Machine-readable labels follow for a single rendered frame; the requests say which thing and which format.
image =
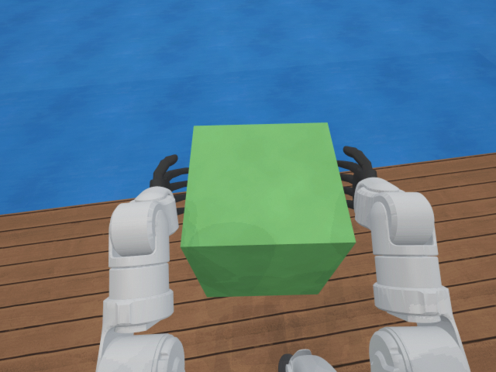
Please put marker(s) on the robot right upper arm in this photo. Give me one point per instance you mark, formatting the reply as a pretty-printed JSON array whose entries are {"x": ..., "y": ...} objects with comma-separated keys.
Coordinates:
[{"x": 415, "y": 349}]

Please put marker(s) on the robot right thigh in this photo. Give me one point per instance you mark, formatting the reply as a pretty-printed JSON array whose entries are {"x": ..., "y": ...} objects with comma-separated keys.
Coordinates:
[{"x": 309, "y": 363}]

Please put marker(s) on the robot left upper arm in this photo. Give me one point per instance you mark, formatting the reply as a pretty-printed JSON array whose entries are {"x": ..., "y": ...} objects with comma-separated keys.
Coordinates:
[{"x": 143, "y": 353}]

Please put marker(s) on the carton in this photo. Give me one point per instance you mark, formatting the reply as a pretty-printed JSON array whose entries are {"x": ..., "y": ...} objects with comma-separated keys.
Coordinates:
[{"x": 265, "y": 211}]

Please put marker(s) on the robot left forearm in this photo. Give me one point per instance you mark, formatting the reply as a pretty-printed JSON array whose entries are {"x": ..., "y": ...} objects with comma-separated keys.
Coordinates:
[{"x": 138, "y": 248}]

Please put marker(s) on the robot right forearm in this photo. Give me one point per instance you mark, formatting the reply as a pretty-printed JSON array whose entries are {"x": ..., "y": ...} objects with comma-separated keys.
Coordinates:
[{"x": 404, "y": 238}]

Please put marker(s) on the left robot hand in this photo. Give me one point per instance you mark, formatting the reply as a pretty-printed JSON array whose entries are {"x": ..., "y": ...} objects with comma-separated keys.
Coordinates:
[{"x": 161, "y": 178}]

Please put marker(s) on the right robot hand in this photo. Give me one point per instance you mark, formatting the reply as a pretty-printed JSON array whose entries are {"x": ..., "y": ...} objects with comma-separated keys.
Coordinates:
[{"x": 362, "y": 170}]

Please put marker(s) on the right robot shin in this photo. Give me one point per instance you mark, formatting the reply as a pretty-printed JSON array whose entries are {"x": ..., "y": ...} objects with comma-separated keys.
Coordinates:
[{"x": 301, "y": 353}]

